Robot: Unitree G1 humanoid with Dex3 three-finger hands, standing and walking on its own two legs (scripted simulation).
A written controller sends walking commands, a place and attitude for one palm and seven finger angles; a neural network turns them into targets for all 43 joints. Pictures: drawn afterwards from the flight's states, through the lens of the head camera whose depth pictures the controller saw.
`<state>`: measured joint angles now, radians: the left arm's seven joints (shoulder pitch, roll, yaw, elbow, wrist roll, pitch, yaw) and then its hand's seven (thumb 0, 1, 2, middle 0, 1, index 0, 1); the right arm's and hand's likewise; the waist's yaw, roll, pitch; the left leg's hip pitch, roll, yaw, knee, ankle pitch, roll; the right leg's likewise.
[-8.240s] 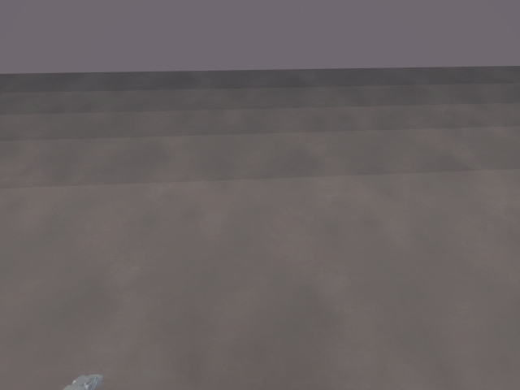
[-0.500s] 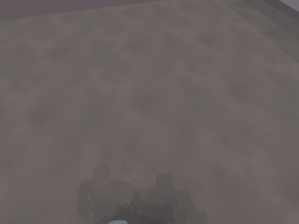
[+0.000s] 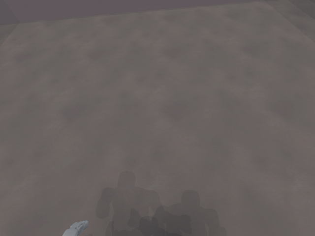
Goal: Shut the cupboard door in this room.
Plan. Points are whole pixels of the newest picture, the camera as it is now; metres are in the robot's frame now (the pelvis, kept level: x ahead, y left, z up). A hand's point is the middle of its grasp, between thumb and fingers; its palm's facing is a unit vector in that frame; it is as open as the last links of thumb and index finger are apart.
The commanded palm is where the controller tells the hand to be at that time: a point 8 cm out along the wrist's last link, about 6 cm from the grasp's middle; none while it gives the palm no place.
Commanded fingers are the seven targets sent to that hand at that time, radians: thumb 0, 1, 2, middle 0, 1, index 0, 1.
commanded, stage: turn or walk to find it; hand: left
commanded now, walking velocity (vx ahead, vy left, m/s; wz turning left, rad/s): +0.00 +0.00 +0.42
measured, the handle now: out of the picture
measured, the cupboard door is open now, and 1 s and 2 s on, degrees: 77 77 77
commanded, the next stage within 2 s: none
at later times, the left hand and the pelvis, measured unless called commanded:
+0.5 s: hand out of the picture -0.06 +0.23 -0.18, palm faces +0.29 -0.92 -0.25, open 7.4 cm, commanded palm none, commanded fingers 0.00 0.90 0.90 -0.20 -0.30 -0.20 -0.30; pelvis -0.03 +0.02 +0.00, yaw +14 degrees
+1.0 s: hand out of the picture -0.04 +0.19 -0.13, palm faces +0.43 -0.86 -0.28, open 7.4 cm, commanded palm none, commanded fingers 0.00 0.90 0.90 -0.20 -0.30 -0.20 -0.30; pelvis -0.05 -0.02 +0.01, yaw +26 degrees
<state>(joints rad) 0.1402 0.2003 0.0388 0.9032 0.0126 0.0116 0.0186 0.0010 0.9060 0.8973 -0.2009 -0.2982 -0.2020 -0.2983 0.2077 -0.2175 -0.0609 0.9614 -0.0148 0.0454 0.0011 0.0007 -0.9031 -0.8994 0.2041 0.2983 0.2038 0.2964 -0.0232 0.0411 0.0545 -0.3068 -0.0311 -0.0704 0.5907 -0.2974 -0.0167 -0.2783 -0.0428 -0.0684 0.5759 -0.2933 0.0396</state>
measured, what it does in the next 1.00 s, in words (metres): steps on the spot, turning left: left foot, then right foot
